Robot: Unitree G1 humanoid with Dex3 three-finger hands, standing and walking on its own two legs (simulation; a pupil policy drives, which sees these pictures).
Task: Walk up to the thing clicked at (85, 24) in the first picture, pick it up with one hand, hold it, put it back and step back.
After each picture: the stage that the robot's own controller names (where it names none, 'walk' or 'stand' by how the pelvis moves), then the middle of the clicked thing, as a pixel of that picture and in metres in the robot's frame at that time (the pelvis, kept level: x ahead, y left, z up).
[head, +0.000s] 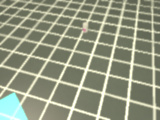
stand; (85, 27) +1.73 +0.02 -0.72
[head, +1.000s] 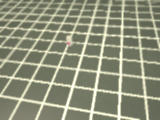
walk; (69, 40) +1.56 +0.31 -0.70
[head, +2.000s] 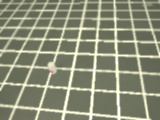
walk; (52, 67) +0.98 +0.44 -0.72
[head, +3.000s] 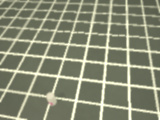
walk; (51, 99) +0.62 +0.35 -0.71
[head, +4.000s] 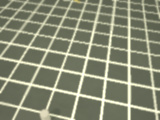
stand; (45, 116) +0.48 +0.29 -0.70
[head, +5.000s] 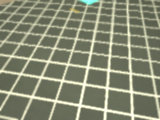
stand; out of the picture +0.44 +0.29 -0.72
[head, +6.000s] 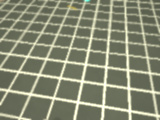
stand; out of the picture +0.45 +0.31 -0.73
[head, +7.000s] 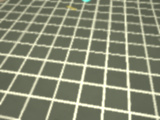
stand; out of the picture +0.43 +0.32 -0.73
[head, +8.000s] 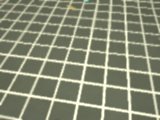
stand; out of the picture +0.43 +0.32 -0.73
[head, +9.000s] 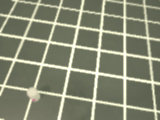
go down; (33, 94) +0.47 +0.32 -0.60
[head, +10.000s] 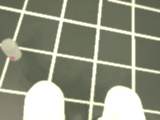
go down; (11, 50) +0.49 +0.37 -0.31
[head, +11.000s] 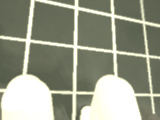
close in; out of the picture +0.47 +0.40 -0.27
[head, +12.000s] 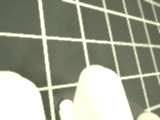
close; out of the picture +0.47 +0.37 -0.22
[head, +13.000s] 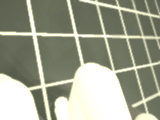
close; out of the picture +0.47 +0.35 -0.24
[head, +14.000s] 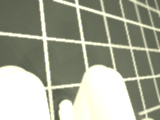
lift; out of the picture +0.45 +0.33 -0.25
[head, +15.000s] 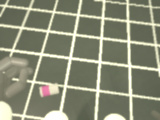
close; (49, 90) +0.47 +0.22 -0.54
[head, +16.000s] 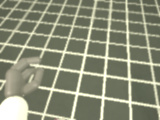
go down; out of the picture +0.42 +0.20 -0.70
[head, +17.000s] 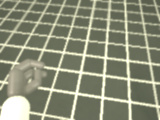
hold; out of the picture +0.41 +0.20 -0.70
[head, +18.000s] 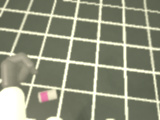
crouch; (47, 95) +0.45 +0.21 -0.58
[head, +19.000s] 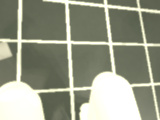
lower; out of the picture +0.46 +0.28 -0.29
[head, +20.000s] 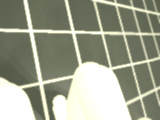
lower; out of the picture +0.44 +0.33 -0.25
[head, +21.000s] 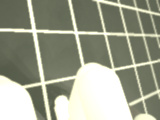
lower; out of the picture +0.43 +0.33 -0.25
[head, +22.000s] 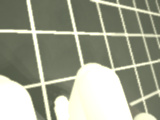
lower; out of the picture +0.43 +0.33 -0.25
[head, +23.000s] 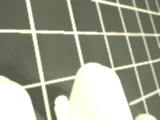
lower; out of the picture +0.43 +0.33 -0.25
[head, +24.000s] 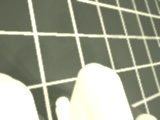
open; out of the picture +0.44 +0.33 -0.24
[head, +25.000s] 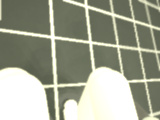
stand; out of the picture +0.46 +0.32 -0.26
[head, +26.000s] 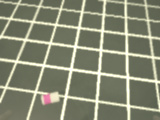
stand; (50, 98) +0.47 +0.22 -0.60
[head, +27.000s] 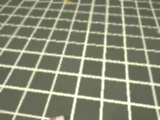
stand; out of the picture +0.47 +0.21 -0.69
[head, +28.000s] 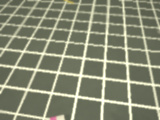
stand; out of the picture +0.47 +0.22 -0.69
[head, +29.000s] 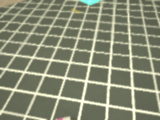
stand; out of the picture +0.51 +0.20 -0.75
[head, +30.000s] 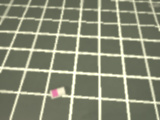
walk; (57, 92) +0.57 +0.21 -0.72
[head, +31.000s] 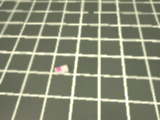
walk; (61, 69) +0.82 +0.26 -0.73
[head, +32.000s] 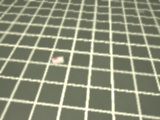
stand; (57, 60) +1.13 +0.29 -0.73
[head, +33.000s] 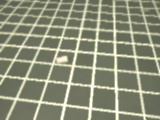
stand; (61, 59) +1.15 +0.28 -0.75
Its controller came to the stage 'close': yes
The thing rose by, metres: 0.01
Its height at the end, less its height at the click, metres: -0.02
